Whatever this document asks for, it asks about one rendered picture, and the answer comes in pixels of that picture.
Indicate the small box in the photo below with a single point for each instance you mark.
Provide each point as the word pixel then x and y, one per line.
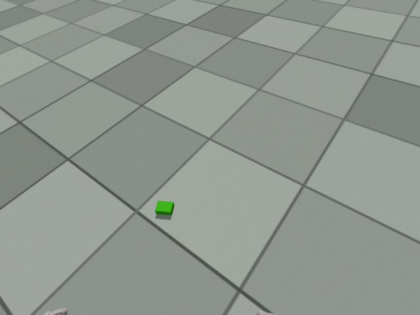
pixel 164 208

